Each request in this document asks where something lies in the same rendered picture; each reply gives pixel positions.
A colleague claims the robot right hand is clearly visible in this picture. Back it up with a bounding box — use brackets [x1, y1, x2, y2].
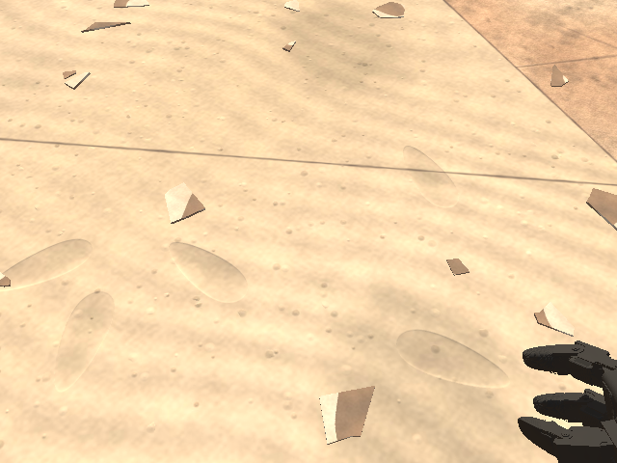
[518, 340, 617, 463]

